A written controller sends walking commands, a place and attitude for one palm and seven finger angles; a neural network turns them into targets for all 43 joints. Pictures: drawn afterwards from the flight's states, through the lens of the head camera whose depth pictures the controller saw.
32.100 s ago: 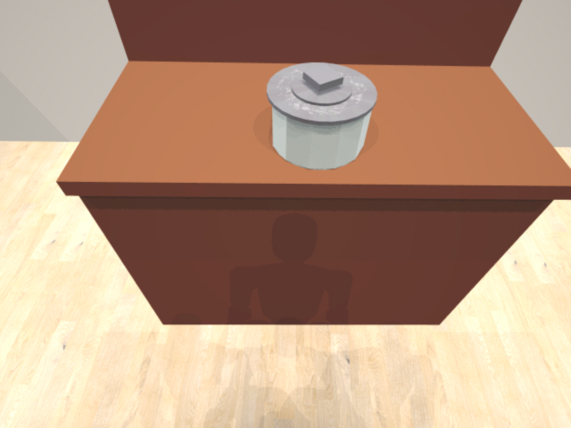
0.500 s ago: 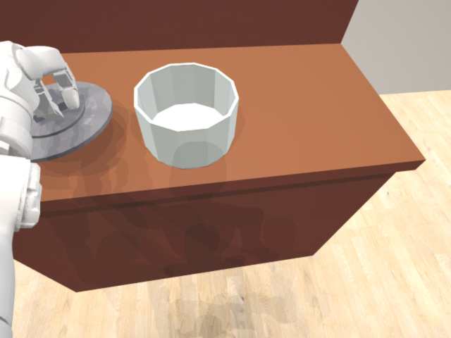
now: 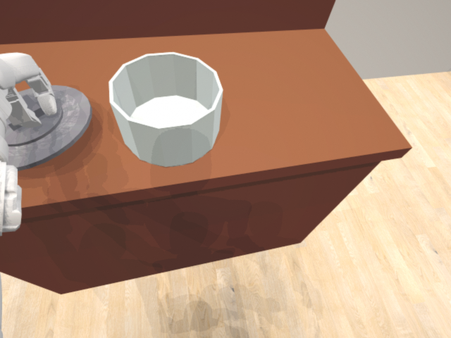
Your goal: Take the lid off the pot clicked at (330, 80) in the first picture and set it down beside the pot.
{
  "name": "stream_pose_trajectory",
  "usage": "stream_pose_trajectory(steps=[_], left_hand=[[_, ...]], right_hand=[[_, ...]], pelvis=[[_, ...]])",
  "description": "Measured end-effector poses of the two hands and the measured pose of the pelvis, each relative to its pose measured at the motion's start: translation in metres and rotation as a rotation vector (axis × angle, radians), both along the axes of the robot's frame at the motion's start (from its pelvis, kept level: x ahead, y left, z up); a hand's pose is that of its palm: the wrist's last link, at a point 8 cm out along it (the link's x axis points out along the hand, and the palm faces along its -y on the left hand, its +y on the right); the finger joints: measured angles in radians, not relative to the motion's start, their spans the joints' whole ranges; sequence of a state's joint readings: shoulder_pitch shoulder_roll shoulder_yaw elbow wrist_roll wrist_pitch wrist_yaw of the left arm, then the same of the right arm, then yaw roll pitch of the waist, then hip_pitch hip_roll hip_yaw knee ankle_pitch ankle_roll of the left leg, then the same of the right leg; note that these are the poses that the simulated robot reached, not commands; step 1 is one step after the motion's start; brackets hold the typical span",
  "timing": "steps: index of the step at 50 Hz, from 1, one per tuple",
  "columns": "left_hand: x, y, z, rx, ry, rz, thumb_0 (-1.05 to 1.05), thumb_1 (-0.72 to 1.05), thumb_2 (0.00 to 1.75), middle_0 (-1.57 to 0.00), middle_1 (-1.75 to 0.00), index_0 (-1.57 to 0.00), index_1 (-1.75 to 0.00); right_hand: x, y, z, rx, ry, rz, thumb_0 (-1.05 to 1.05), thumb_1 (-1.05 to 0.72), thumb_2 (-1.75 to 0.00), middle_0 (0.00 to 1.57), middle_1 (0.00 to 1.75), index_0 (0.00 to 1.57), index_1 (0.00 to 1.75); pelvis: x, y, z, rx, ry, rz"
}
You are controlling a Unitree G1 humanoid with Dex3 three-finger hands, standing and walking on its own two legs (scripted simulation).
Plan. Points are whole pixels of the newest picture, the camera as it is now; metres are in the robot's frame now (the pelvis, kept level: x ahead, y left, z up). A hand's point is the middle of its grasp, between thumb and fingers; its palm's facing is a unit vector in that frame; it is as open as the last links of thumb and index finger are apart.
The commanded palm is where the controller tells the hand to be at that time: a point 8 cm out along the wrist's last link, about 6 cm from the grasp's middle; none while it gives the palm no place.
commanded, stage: lower the lid onto the table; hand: left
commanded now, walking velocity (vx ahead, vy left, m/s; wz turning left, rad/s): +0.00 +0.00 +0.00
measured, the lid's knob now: (20, 112) +0.50 +0.31 +0.10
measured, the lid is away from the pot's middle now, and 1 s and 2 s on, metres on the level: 0.25 0.26 0.26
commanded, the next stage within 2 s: open the fingers wide in 0.62 s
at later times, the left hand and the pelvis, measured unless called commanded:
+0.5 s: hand (24, 129) +0.47 +0.29 +0.09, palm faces -0.53 -0.19 -0.82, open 5.6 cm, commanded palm +0.52 +0.29 +0.16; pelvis -0.01 +0.01 -0.01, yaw +1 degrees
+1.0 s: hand (30, 133) +0.47 +0.29 +0.08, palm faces -0.41 -0.12 -0.90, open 5.9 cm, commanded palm +0.50 +0.28 +0.14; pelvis -0.02 +0.01 -0.01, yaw +0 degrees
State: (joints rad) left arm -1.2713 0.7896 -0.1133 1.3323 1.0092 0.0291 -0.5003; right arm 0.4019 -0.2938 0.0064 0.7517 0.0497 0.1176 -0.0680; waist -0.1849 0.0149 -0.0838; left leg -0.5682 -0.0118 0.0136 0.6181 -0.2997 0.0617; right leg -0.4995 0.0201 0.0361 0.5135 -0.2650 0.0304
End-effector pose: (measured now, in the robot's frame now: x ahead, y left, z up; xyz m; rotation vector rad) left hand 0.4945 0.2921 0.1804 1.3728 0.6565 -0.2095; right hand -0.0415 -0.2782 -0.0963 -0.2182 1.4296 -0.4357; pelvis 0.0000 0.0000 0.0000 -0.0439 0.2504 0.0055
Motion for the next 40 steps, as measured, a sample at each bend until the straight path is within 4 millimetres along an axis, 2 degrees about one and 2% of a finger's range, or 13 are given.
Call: stream_pose_trajectory(steps=[21,27,37,40], left_hand=[[-0.014,0.009,-0.028,0.007,0.034,-0.023,0.0,0.27,0.79,-0.37,-0.98,-0.92,-1.19],[-0.013,0.008,-0.035,0.003,0.027,-0.034,0.0,0.27,0.79,-0.37,-0.98,-0.92,-1.19],[-0.009,0.006,-0.039,0.006,0.015,-0.03,-0.01,0.26,0.79,-0.37,-1.0,-0.93,-1.19],[-0.011,0.001,-0.041,0.04,-0.04,-0.112,-0.01,0.27,0.79,-0.37,-1.0,-0.93,-1.19]], right_hand=[[0.029,0.008,-0.007,-0.001,-0.055,0.062,0.0,-0.91,-0.9,0.2,0.3,0.2,0.3],[0.021,0.008,-0.006,-0.011,-0.04,0.058,0.0,-0.91,-0.9,0.2,0.3,0.2,0.3],[-0.01,0.011,-0.007,-0.008,0.02,0.02,0.0,-0.91,-0.9,0.2,0.3,0.2,0.3],[-0.016,0.013,-0.009,0.002,0.037,0.006,0.0,-0.91,-0.9,0.2,0.3,0.2,0.3]], pelvis=[[-0.008,0.007,-0.006,-0.01,0.008,0.019],[-0.01,0.008,-0.007,-0.013,0.018,0.019],[-0.014,0.009,-0.011,-0.015,0.034,0.013],[-0.014,0.009,-0.012,-0.015,0.038,0.002]])
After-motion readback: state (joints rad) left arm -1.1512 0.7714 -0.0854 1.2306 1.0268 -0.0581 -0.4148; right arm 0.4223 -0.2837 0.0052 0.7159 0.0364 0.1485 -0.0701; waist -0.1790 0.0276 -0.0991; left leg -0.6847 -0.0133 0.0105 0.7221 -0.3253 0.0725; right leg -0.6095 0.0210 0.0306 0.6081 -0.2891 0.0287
